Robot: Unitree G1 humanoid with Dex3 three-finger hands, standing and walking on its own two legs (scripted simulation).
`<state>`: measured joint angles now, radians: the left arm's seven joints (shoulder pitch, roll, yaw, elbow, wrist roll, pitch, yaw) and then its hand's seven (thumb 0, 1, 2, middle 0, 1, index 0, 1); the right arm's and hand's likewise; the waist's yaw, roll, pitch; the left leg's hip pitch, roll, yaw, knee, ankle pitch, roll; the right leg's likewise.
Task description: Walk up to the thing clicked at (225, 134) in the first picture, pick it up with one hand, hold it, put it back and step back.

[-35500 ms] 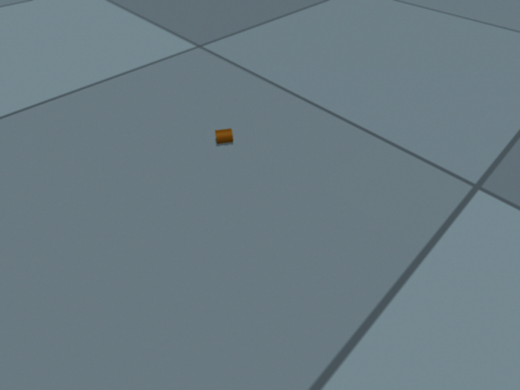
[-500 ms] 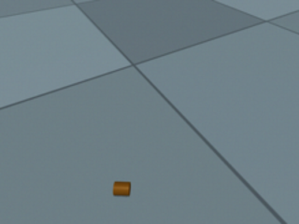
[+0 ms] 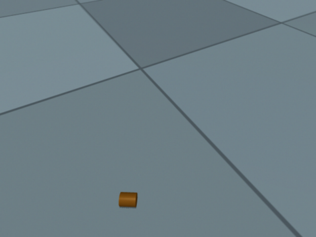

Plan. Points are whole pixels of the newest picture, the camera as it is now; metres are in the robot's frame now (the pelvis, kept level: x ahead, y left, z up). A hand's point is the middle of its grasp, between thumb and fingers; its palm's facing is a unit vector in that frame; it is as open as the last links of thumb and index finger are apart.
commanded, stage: stand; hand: left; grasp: from above
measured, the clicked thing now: (128, 199) +0.47 +0.21 -0.74
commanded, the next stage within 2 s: rise first in 0.04 s
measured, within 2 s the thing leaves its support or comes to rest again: neither
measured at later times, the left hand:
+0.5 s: hand out of the picture +0.14 +0.26 -0.17, palm faces -0.05 -0.92 -0.38, open 11.2 cm
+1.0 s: hand out of the picture +0.12 +0.26 -0.22, palm faces -0.14 -0.88 -0.45, open 14.0 cm
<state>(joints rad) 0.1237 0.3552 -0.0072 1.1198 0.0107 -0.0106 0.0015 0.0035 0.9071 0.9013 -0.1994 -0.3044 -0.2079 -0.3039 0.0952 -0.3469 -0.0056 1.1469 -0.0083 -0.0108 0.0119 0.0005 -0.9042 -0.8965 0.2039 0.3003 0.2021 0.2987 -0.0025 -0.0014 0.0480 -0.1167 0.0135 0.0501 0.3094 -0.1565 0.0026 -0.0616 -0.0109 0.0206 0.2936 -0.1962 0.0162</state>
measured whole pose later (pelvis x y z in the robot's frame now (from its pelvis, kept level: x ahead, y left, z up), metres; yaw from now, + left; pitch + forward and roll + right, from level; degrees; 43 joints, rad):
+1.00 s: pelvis +0.00 +0.00 -0.09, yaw +2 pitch +17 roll -2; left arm 0.29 0.33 0.11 0.41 0.22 0.25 -0.01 0.00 -0.51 0.97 -0.08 -1.05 -0.09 -1.06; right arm 0.21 -0.24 -0.02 0.55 0.01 -0.15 -0.04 0.01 -0.89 -0.89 0.20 0.30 0.20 0.30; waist -0.03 0.02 -0.12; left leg -0.90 0.03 -0.02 1.10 -0.50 0.01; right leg -0.81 0.00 -0.03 1.06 -0.55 0.01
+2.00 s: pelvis -0.10 -0.01 -0.37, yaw -5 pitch +35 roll -6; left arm -0.78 0.67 0.09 1.19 1.08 -0.24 0.21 0.00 -0.48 1.01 -0.08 -1.04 -0.09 -1.04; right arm 0.17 -0.26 -0.02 0.75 -0.06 -0.05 0.07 0.00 -0.87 -0.89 0.20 0.30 0.20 0.30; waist -0.13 0.01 -0.12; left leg -2.13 0.06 -0.10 2.12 -0.61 0.00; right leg -2.01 0.04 -0.08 2.10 -0.69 0.01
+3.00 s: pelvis -0.10 +0.00 -0.44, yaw -10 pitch +33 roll -10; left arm -1.01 0.88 0.07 1.38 1.27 -0.26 0.28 0.00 -0.52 1.00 -0.07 -1.04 -0.09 -1.02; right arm 0.15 -0.27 0.12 0.70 -0.14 0.01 0.12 0.00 -0.92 -0.90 0.20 0.30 0.20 0.30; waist -0.25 -0.04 0.00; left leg -2.32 0.07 -0.17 2.37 -0.65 0.01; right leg -2.18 0.07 -0.13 2.30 -0.72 0.02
